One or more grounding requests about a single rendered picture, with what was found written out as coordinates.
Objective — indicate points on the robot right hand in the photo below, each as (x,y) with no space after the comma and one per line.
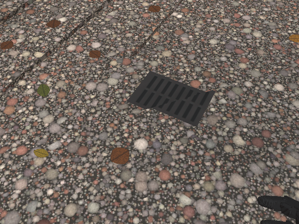
(286,205)

